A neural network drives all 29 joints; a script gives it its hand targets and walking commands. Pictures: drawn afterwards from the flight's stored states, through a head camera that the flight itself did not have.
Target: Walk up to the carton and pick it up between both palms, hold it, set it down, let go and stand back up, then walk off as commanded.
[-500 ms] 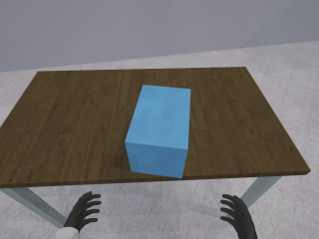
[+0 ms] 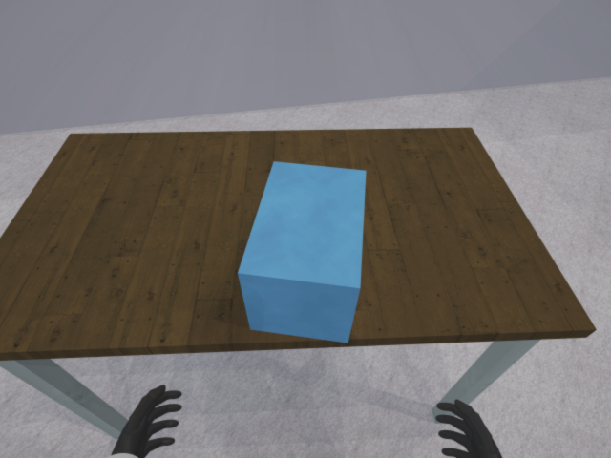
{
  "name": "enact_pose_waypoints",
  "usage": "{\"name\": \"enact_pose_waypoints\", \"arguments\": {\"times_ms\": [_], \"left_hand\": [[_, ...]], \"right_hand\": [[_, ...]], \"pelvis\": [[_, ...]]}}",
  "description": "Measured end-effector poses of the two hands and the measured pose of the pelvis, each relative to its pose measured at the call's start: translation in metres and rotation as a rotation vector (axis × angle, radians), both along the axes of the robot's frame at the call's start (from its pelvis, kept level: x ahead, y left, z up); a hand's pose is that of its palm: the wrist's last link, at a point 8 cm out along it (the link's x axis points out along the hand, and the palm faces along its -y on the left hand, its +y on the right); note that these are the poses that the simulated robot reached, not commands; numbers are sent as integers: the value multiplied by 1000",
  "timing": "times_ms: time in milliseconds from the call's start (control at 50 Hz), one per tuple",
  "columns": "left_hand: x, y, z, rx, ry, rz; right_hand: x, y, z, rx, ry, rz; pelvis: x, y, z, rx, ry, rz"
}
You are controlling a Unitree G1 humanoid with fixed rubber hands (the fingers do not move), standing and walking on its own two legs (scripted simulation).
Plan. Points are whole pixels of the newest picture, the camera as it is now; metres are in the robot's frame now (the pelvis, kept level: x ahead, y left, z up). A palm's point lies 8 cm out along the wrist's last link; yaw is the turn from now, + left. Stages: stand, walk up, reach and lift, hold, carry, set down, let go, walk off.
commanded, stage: stand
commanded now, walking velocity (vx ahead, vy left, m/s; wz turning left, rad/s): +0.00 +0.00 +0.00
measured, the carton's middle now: (309, 248) +0.44 +0.00 +0.00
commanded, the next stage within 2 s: walk off in 1.20 s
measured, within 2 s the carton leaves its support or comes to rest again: neither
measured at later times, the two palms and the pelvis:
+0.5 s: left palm (113, 449) +0.17 +0.26 -0.07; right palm out of the picture +0.12 -0.27 -0.11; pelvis +0.03 -0.01 +0.00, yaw +0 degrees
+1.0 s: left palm out of the picture +0.15 +0.27 -0.08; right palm out of the picture +0.11 -0.27 -0.11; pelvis +0.02 -0.01 +0.00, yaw +0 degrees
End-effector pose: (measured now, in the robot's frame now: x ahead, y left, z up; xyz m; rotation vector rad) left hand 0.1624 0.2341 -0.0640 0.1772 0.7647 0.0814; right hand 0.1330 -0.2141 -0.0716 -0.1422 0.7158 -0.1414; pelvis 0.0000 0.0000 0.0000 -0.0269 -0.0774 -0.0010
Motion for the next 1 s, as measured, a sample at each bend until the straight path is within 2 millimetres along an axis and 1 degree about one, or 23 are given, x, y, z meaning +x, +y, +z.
{"name": "enact_pose_waypoints", "arguments": {"times_ms": [80,140,200,240,420,520,600,800,1000], "left_hand": [[-6,14,-6,49,39,-3],[-8,20,-10,76,69,-5],[-6,24,-10,93,83,-6],[-4,25,-10,100,89,-5],[4,28,-11,115,111,-1],[5,29,-11,119,115,2],[5,30,-11,120,115,4],[0,31,-12,117,115,13],[-8,32,-16,110,130,20]], "right_hand": [[-22,-26,-18,-57,157,-3],[-34,-43,-26,-85,246,-3],[-38,-55,-31,-102,297,-1],[-38,-59,-33,-107,314,1],[-22,-58,-37,-94,318,11],[-12,-57,-37,-91,298,15],[-8,-57,-36,-90,287,16],[-11,-58,-35,-92,282,9],[-19,-60,-36,-98,297,1]], "pelvis": [[3,-3,-1,9,16,2],[6,-5,-1,12,30,2],[11,-6,-1,13,38,1],[15,-6,-1,13,43,1],[27,-5,-2,13,60,1],[30,-5,-2,13,64,1],[30,-5,-2,13,64,1],[28,-5,-2,13,62,1],[25,-5,-2,13,57,1]]}}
